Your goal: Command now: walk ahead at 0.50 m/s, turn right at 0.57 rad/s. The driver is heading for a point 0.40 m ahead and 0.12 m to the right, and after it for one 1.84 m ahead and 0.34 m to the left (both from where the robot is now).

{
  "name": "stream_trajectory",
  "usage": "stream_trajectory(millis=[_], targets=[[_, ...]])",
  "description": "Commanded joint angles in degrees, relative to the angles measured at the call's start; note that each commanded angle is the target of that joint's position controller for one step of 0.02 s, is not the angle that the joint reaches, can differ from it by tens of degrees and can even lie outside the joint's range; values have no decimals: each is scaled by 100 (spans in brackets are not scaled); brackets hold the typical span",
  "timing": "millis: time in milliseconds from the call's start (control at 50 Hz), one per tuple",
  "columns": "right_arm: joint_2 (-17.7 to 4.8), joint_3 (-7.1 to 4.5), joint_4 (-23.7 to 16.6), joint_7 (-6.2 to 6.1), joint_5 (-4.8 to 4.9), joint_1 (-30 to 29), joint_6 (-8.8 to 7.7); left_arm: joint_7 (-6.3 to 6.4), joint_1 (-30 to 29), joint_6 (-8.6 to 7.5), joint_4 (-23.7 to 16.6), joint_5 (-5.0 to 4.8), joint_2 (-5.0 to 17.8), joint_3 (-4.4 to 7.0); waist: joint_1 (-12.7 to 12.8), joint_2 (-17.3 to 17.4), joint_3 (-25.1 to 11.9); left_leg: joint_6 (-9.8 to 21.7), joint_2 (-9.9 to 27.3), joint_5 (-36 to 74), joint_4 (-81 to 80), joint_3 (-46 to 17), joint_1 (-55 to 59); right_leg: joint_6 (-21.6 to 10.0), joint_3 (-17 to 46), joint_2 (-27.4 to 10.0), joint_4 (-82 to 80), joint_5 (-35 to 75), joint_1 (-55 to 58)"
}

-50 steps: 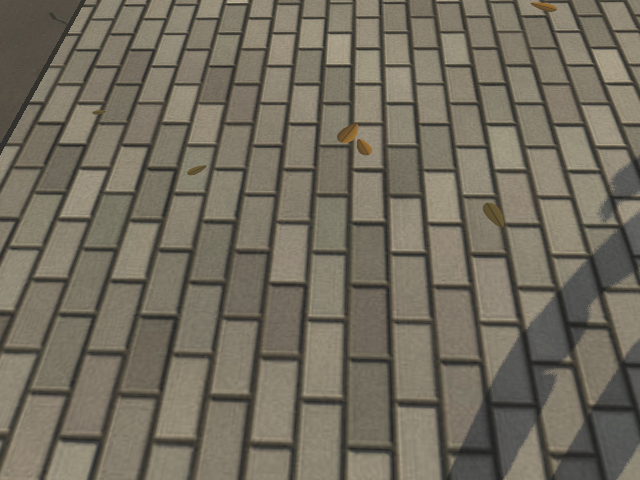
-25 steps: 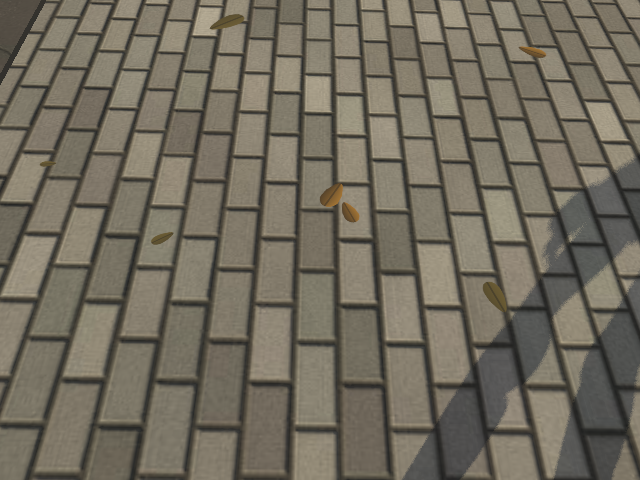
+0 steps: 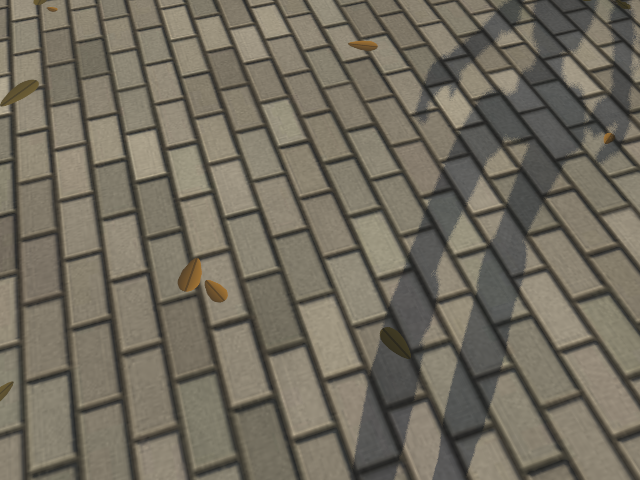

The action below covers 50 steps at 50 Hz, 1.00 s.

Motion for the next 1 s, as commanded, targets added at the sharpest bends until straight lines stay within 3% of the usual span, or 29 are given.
stream_trajectory(millis=[20,60,100,140,220,320,360,380,400,420,440,460,480,500,520,560,600,620,660,740,780,800,820,840,860,880,900,940,1000], targets=[[-701,-105,-715,5,-68,-527,-400,46,743,-149,-194,22,765,219,317,-36,-917,163,308,655,325,-682,-2833,-1206,2929,-1610,-1955,417,2878],[-752,-164,-677,11,-152,-338,-266,96,435,-158,-352,108,612,147,29,-169,-786,54,434,979,-162,-710,-2192,-1149,2480,-1379,-2178,1181,2078],[-582,-134,-711,4,-215,-351,-149,160,507,-179,-337,62,736,177,-26,-120,-687,-147,395,1197,-673,-578,-2066,-1179,2138,-1274,-2286,1676,1654],[-444,-80,-852,-13,-233,-743,-98,245,666,-169,-291,47,890,221,73,-159,-508,-314,290,1818,-1458,-500,-2125,-1080,1850,-1099,-2343,1687,1385],[-281,8,-1078,57,-167,-1530,-132,315,954,-98,-192,15,924,238,405,-415,-366,-368,-65,3220,-3108,-441,-1602,-706,1622,-776,-2249,864,1065],[-569,-81,-1238,156,-87,-1760,-245,343,1235,-27,-50,-26,846,238,436,-574,-385,-170,-190,2936,-3802,-690,-1372,-559,2356,-1076,-1609,457,1707],[-690,-151,-1161,158,-78,-1385,-307,358,1128,15,-73,-8,836,245,206,-765,-460,11,-223,2463,-3935,-621,-918,-460,2595,-1113,-1223,695,1839],[-781,-215,-984,144,-117,-821,-335,352,1067,19,-72,27,673,182,-68,-760,-714,169,-226,2571,-4127,-450,-277,-330,2384,-948,-779,1149,1875],[-981,-275,-867,124,-232,-113,-365,326,1129,0,-103,88,359,61,-344,-519,-1373,503,338,2479,-3961,-905,929,-141,2013,-667,385,1112,1553],[-1470,-388,-761,112,-361,535,-334,342,1854,-45,-136,47,51,-35,-186,782,-2178,1383,1506,2431,-4004,-2944,2840,353,1348,127,2338,-180,-23],[-1363,-400,-486,191,-215,849,-270,360,2188,-82,-74,-44,211,-51,-157,1922,-2248,1925,2068,1846,-4758,-4837,3260,580,1230,388,3532,-2377,-1252],[-877,-253,-624,205,-92,474,-252,363,1719,-86,-63,-52,676,42,-230,1128,-1533,1755,1881,1819,-4808,-4414,2729,606,1475,95,4016,-2190,-1620],[-654,-158,-748,202,-122,3,-192,369,1117,-67,-167,41,801,64,-200,579,-1076,1576,1639,2740,-4714,-3446,1986,651,1156,-154,4015,-1826,-1505],[-530,-87,-790,212,-153,-279,-143,377,751,-66,-277,168,784,72,-96,298,-767,1530,1405,3900,-4703,-2812,1281,693,912,-334,3716,-1600,-1343],[-427,-36,-780,204,-157,-398,-126,377,616,-66,-341,252,722,84,23,279,-704,1457,1201,4854,-4679,-2398,864,717,859,-521,3257,-1448,-1032],[-388,0,-662,175,-174,-396,-94,361,693,-68,-360,244,340,-10,198,546,-814,1340,801,5908,-4665,-1826,538,808,701,-550,2210,-1337,-465],[-802,-132,-589,93,-158,-315,-9,387,599,-58,-383,199,163,-86,188,723,-1027,1420,750,6363,-4645,-1639,410,928,507,-371,1340,-1104,-39],[-988,-200,-589,51,-126,-289,58,403,541,-38,-377,171,195,-89,167,734,-1157,1418,753,6231,-4656,-1637,350,948,477,-280,1051,-808,189],[-1108,-260,-595,-13,-37,-240,182,420,343,41,-383,129,328,-56,110,689,-1237,1340,741,5500,-4688,-1725,249,965,512,-159,675,-324,432],[-996,-262,-600,-91,43,-194,374,403,-182,124,-547,115,388,-21,19,744,-961,1150,607,3677,-4596,-2157,57,913,681,-46,-69,-137,644],[-913,-248,-688,-146,59,-384,455,368,-45,47,-516,109,417,20,221,754,-861,944,429,3009,-4337,-2399,-42,794,688,-68,-1021,368,1126],[-770,-209,-723,-169,51,-348,477,373,67,-2,-492,138,535,63,262,659,-877,728,232,2575,-4070,-2386,-234,648,766,-331,-1486,865,1584],[-477,-117,-790,-167,-50,-175,475,426,270,-6,-527,237,878,139,201,2,-1192,446,-64,1389,-3216,-2049,-720,265,1490,-1360,-1451,1639,2319],[-251,-56,-851,-168,-55,310,450,435,176,83,-551,358,1170,201,-92,-1335,-1262,126,-831,-731,-2153,-1038,-1700,-614,2697,-2460,-1535,2713,2680],[-694,-160,-824,-167,-87,357,439,410,293,97,-513,345,907,166,63,-1358,-1290,-131,-584,-1157,-878,-802,-1997,-1104,3144,-2816,-1619,2832,2516],[-975,-274,-760,-163,-44,358,478,402,128,78,-550,303,625,75,26,-945,-1134,-245,-425,-836,-240,-860,-2105,-1009,2666,-2520,-1570,2719,2375],[-984,-320,-663,-191,-22,392,570,390,-142,73,-563,263,498,38,-67,-697,-994,-359,-328,-507,12,-833,-2130,-761,2089,-2156,-1525,2520,2208],[-820,-306,-712,-214,-26,306,719,388,-394,88,-534,219,529,32,-95,-727,-807,-523,-222,12,137,-702,-2065,-626,1470,-1882,-1594,2503,1831],[-533,-212,-1002,-152,-2,-41,755,432,-297,146,-415,247,632,90,28,-896,-803,-617,-145,422,-554,-404,-1913,-722,964,-1763,-1725,2465,1828]])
